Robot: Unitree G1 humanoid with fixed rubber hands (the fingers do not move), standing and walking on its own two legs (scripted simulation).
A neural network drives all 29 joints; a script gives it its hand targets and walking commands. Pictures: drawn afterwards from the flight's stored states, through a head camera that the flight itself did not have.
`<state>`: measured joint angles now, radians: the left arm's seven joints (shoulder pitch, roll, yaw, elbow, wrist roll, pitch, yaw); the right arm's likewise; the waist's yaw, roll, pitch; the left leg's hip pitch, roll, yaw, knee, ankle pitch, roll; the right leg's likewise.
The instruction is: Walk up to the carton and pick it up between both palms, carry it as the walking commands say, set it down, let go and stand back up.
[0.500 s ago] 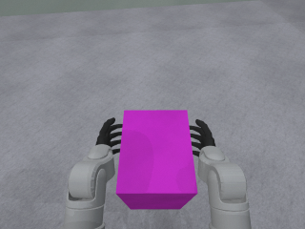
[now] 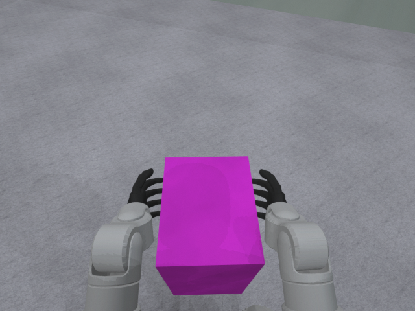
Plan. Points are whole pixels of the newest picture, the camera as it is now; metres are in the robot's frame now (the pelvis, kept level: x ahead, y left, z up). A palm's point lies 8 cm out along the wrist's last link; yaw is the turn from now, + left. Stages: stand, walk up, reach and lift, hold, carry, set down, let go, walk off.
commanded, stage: carry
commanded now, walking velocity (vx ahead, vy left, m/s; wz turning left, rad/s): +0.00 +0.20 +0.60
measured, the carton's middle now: (207, 232) +0.27 +0.01 -0.01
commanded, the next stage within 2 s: none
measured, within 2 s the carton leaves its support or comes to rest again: neither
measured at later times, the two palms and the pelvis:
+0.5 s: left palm (15, 242) +0.20 +0.30 +0.09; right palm (179, 217) +0.25 +0.06 +0.10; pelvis -0.05 +0.12 +0.00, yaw +11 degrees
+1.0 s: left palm out of the picture +0.15 +0.33 +0.11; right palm (152, 252) +0.19 +0.09 +0.11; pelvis -0.10 +0.16 +0.02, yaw +10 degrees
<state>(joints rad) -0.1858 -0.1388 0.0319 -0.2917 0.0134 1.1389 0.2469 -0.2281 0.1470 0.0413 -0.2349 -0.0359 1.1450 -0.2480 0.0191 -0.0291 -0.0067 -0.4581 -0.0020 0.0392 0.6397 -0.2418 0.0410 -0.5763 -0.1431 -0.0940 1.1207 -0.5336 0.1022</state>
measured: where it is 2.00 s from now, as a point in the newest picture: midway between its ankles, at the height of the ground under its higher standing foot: (156, 307)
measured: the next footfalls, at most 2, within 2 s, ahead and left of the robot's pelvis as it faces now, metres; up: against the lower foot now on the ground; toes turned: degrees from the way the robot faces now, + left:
right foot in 0.20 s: +0.04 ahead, -0.04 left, +0.00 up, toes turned -2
left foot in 0.46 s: +0.01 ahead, +0.25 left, +0.00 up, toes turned +16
